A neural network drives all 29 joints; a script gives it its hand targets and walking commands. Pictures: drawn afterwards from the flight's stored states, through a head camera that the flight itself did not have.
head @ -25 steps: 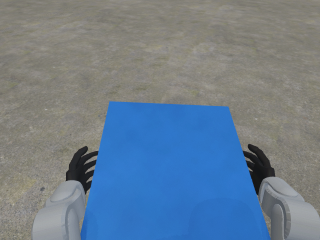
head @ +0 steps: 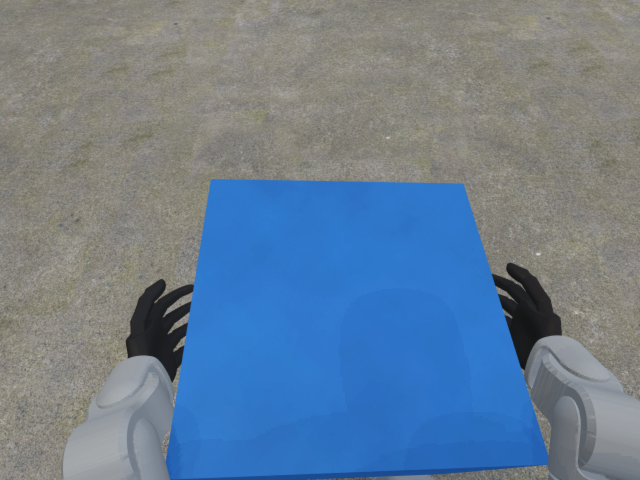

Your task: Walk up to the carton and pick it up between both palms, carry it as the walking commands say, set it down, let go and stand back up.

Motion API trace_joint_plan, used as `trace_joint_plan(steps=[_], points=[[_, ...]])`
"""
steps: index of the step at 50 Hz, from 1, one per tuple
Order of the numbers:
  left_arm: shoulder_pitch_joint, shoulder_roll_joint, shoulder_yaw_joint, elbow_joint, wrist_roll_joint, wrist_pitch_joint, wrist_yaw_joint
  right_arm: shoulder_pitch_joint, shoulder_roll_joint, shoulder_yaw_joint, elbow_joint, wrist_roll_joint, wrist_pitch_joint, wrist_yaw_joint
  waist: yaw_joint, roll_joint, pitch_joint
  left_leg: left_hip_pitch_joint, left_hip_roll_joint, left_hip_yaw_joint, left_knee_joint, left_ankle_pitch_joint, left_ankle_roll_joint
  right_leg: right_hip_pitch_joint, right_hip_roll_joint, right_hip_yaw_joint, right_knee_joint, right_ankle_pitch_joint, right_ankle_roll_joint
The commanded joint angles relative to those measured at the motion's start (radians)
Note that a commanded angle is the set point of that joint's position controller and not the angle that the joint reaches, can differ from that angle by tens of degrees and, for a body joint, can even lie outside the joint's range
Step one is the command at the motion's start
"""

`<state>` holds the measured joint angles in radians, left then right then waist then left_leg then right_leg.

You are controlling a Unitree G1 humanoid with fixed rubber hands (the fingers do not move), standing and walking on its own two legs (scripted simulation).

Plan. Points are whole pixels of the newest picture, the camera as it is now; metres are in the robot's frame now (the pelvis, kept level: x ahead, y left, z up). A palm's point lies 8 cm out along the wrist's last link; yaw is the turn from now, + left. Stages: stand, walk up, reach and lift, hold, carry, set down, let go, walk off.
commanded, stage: carry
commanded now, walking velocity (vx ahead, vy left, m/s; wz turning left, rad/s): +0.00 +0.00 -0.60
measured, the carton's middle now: (336, 338) +0.27 +0.00 +0.00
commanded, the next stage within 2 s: none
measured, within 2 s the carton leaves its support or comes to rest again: neither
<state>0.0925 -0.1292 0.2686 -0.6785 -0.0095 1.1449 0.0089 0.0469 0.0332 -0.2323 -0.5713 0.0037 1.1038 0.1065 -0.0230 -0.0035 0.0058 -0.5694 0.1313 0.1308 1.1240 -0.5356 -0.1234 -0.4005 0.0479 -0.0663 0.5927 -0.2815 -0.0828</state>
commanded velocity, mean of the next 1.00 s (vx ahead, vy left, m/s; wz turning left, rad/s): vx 0.00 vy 0.00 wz -0.59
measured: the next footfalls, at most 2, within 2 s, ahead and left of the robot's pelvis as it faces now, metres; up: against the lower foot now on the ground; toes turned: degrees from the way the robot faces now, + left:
left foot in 0.26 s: +0.02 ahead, +0.09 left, +0.00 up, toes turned +0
right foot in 0.62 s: -0.10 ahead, -0.17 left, +0.00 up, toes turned -30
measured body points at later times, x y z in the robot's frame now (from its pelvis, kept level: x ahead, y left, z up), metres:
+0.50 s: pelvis -0.04 -0.02 +0.01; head -0.06 +0.00 +0.46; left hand +0.24 +0.11 +0.11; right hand +0.12 -0.27 +0.11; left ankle -0.02 +0.09 -0.73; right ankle -0.10 -0.14 -0.68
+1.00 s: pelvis -0.13 -0.08 +0.00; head -0.11 -0.06 +0.45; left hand +0.17 -0.02 +0.08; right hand -0.03 -0.37 +0.09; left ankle -0.11 +0.01 -0.72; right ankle -0.13 -0.15 -0.73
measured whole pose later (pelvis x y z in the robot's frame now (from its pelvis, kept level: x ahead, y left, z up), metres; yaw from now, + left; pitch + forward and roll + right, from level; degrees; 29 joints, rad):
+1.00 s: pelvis -0.13 -0.08 +0.00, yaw -33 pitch +5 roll -1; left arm 0.12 -0.07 0.23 -0.66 0.00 1.13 -0.01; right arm 0.07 0.05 -0.21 -0.58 -0.03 1.10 0.09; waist 0.02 -0.04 -0.08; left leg -0.40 0.02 0.10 0.72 -0.46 -0.06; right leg -0.44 0.11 -0.01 0.53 -0.19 -0.09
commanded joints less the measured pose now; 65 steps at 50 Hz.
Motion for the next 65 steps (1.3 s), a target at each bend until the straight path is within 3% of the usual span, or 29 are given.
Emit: trace_joint_plan(steps=[1, 6, 10, 11, 12, 13, 14, 15, 16, 18, 24, 26, 28, 29, 31, 32, 36, 44, 47, 49, 50, 51, 52, 53, 55, 56, 60, 62, 65], points=[[-0.298, -0.599, -0.872, -0.094, -0.225, -0.011, -0.101, -0.282, 0.709, 0.856, -0.182, 0.270, 0.009, -0.015, 0.037, -0.117, -0.360, -0.011, -0.045, -0.043, -0.116, 0.018, 0.031, 0.352, -0.283, 0.335, -0.124, 0.818, -0.136], [-0.340, -0.559, -0.899, -0.115, -0.239, 0.010, -0.101, -0.268, 0.672, 0.834, -0.163, 0.244, 0.027, -0.024, 0.037, -0.108, -0.305, 0.072, -0.092, -0.060, -0.292, 0.032, 0.058, 0.282, -0.275, 0.417, -0.171, 0.764, -0.143], [-0.375, -0.540, -0.912, -0.101, -0.254, 0.028, -0.104, -0.252, 0.666, 0.811, -0.143, 0.236, 0.035, -0.028, 0.007, -0.080, -0.301, 0.319, -0.090, -0.035, -0.636, 0.195, 0.078, 0.120, -0.186, 0.363, -0.168, 0.459, -0.055], [-0.388, -0.545, -0.918, -0.095, -0.255, 0.032, -0.100, -0.243, 0.674, 0.803, -0.124, 0.233, 0.040, -0.028, 0.002, -0.017, -0.318, 0.424, -0.017, -0.086, -0.741, 0.267, 0.098, 0.062, -0.151, 0.322, -0.128, 0.351, -0.024], [-0.394, -0.546, -0.918, -0.086, -0.250, 0.042, -0.099, -0.248, 0.657, 0.794, -0.108, 0.226, 0.045, -0.029, 0.003, 0.158, -0.290, 0.476, 0.151, -0.253, -0.833, 0.307, 0.150, -0.042, -0.073, 0.236, -0.013, 0.161, 0.010], [-0.400, -0.542, -0.909, -0.090, -0.244, 0.046, -0.095, -0.230, 0.640, 0.791, -0.093, 0.221, 0.047, -0.028, 0.003, 0.343, -0.259, 0.500, 0.360, -0.415, -0.859, 0.509, 0.233, -0.182, 0.027, 0.120, 0.175, -0.158, 0.047], [-0.409, -0.529, -0.887, -0.072, -0.236, 0.048, -0.088, -0.237, 0.628, 0.788, -0.099, 0.215, 0.056, -0.025, 0.007, 0.281, -0.232, 0.416, 0.433, -0.345, -0.833, 0.554, 0.294, -0.164, -0.003, 0.079, 0.420, -0.306, 0.053], [-0.430, -0.532, -0.884, -0.083, -0.240, 0.044, -0.085, -0.289, 0.631, 0.802, -0.136, 0.226, 0.059, -0.015, 0.006, 0.245, -0.220, 0.303, 0.432, -0.266, -0.818, 0.519, 0.315, -0.104, -0.044, 0.063, 0.525, -0.276, 0.074], [-0.418, -0.534, -0.872, -0.051, -0.229, 0.049, -0.086, -0.306, 0.623, 0.816, -0.158, 0.235, 0.066, -0.016, 0.009, 0.141, -0.175, 0.218, 0.364, -0.195, -0.842, 0.414, 0.283, -0.087, -0.054, 0.019, 0.529, -0.215, 0.087], [-0.422, -0.550, -0.853, -0.020, -0.234, 0.056, -0.092, -0.345, 0.625, 0.809, -0.150, 0.238, 0.070, -0.022, 0.021, 0.075, -0.091, 0.153, 0.252, -0.088, -0.829, 0.407, 0.196, -0.063, -0.063, -0.010, 0.455, -0.166, 0.090], [-0.403, -0.535, -0.849, -0.002, -0.233, 0.081, -0.069, -0.334, 0.592, 0.778, -0.173, 0.245, 0.085, -0.032, -0.005, 0.243, -0.173, 0.378, 0.275, -0.019, -0.686, 0.731, 0.187, -0.061, -0.031, -0.116, 0.160, -0.224, 0.111], [-0.395, -0.540, -0.846, -0.011, -0.236, 0.084, -0.065, -0.325, 0.600, 0.779, -0.164, 0.247, 0.093, -0.031, 0.003, 0.261, -0.224, 0.401, 0.280, 0.008, -0.623, 0.758, 0.164, -0.005, -0.024, -0.133, 0.035, -0.134, 0.108], [-0.388, -0.554, -0.841, -0.023, -0.243, 0.081, -0.063, -0.318, 0.617, 0.781, -0.154, 0.252, 0.095, -0.031, 0.016, 0.212, -0.267, 0.373, 0.255, 0.074, -0.512, 0.686, 0.094, 0.120, -0.037, -0.102, -0.154, 0.034, 0.095], [-0.390, -0.563, -0.842, -0.033, -0.243, 0.078, -0.065, -0.311, 0.631, 0.789, -0.146, 0.258, 0.096, -0.028, 0.020, 0.123, -0.275, 0.301, 0.230, 0.098, -0.424, 0.576, 0.054, 0.205, -0.090, -0.010, -0.219, 0.136, 0.077], [-0.389, -0.570, -0.834, -0.031, -0.243, 0.063, -0.074, -0.343, 0.656, 0.808, -0.162, 0.263, 0.091, -0.025, 0.018, -0.226, -0.268, -0.104, 0.080, 0.082, -0.118, -0.138, -0.022, 0.441, -0.384, 0.376, -0.103, 1.070, -0.056], [-0.372, -0.583, -0.831, -0.009, -0.238, 0.061, -0.077, -0.351, 0.662, 0.815, -0.154, 0.264, 0.090, -0.021, 0.016, -0.184, -0.277, -0.094, 0.082, 0.033, -0.039, -0.167, -0.014, 0.401, -0.398, 0.332, -0.061, 1.188, -0.094], [-0.414, -0.676, -0.857, -0.077, -0.247, 0.012, -0.094, -0.423, 0.804, 0.881, -0.182, 0.327, 0.038, 0.006, 0.023, -0.108, -0.314, -0.025, 0.005, -0.011, -0.020, 0.008, 0.009, 0.305, -0.262, 0.196, -0.079, 0.849, -0.072], [-0.306, -0.590, -0.884, -0.091, -0.229, -0.020, -0.100, -0.277, 0.729, 0.849, -0.165, 0.269, 0.015, -0.014, 0.036, -0.113, -0.371, 0.078, -0.082, -0.061, -0.264, 0.029, 0.062, 0.308, -0.266, 0.365, -0.147, 0.742, -0.132], [-0.350, -0.578, -0.912, -0.108, -0.252, -0.011, -0.105, -0.256, 0.705, 0.830, -0.162, 0.248, 0.016, -0.020, 0.023, -0.117, -0.350, 0.196, -0.101, -0.055, -0.463, 0.077, 0.075, 0.236, -0.244, 0.393, -0.161, 0.673, -0.110], [-0.384, -0.568, -0.928, -0.100, -0.262, 0.002, -0.103, -0.236, 0.700, 0.807, -0.131, 0.240, 0.020, -0.022, 0.002, -0.024, -0.341, 0.411, -0.025, -0.088, -0.724, 0.255, 0.094, 0.101, -0.181, 0.338, -0.129, 0.469, -0.040], [-0.383, -0.569, -0.937, -0.101, -0.262, 0.008, -0.102, -0.225, 0.680, 0.799, -0.123, 0.231, 0.021, -0.021, 0.001, 0.131, -0.332, 0.501, 0.146, -0.241, -0.824, 0.325, 0.151, -0.023, -0.098, 0.231, -0.013, 0.244, 0.006], [-0.408, -0.568, -0.940, -0.123, -0.264, 0.015, -0.101, -0.203, 0.666, 0.787, -0.102, 0.222, 0.021, -0.020, 0.004, 0.351, -0.314, 0.568, 0.366, -0.424, -0.837, 0.561, 0.238, -0.189, -0.001, 0.116, 0.152, -0.145, 0.050], [-0.413, -0.552, -0.929, -0.101, -0.256, 0.019, -0.091, -0.201, 0.646, 0.771, -0.099, 0.207, 0.025, -0.019, 0.008, 0.320, -0.272, 0.484, 0.433, -0.371, -0.801, 0.700, 0.309, -0.190, -0.019, 0.081, 0.359, -0.281, 0.059], [-0.476, -0.546, -0.931, -0.117, -0.261, 0.020, -0.095, -0.231, 0.652, 0.772, -0.111, 0.203, 0.030, -0.015, -0.002, 0.249, -0.240, 0.356, 0.386, -0.288, -0.784, 0.605, 0.324, -0.122, -0.060, 0.081, 0.421, -0.250, 0.070], [-0.424, -0.548, -0.898, -0.048, -0.231, 0.031, -0.097, -0.267, 0.636, 0.800, -0.137, 0.220, 0.044, -0.013, 0.017, 0.078, -0.131, 0.229, 0.230, -0.156, -0.819, 0.424, 0.224, -0.063, -0.060, 0.058, 0.354, -0.135, 0.072], [-0.431, -0.550, -0.884, -0.037, -0.230, 0.037, -0.094, -0.309, 0.627, 0.797, -0.154, 0.230, 0.049, -0.013, 0.019, 0.088, -0.098, 0.217, 0.178, -0.111, -0.817, 0.432, 0.193, -0.054, -0.048, 0.008, 0.314, -0.112, 0.080], [-0.369, -0.510, -0.844, 0.040, -0.201, 0.073, -0.074, -0.327, 0.566, 0.786, -0.176, 0.241, 0.077, -0.021, 0.003, 0.197, -0.122, 0.295, 0.187, -0.127, -0.763, 0.604, 0.208, -0.007, -0.026, -0.075, 0.130, -0.174, 0.098], [-0.353, -0.502, -0.828, 0.040, -0.189, 0.079, -0.067, -0.344, 0.571, 0.798, -0.173, 0.261, 0.091, -0.018, 0.006, 0.205, -0.172, 0.342, 0.168, -0.107, -0.709, 0.660, 0.193, 0.048, -0.018, -0.100, -0.010, -0.119, 0.106], [-0.368, -0.504, -0.798, 0.026, -0.180, 0.082, -0.063, -0.351, 0.599, 0.809, -0.133, 0.272, 0.108, -0.012, 0.011, 0.119, -0.208, 0.292, 0.115, -0.062, -0.635, 0.508, 0.127, 0.198, -0.072, -0.036, -0.204, 0.067, 0.088]])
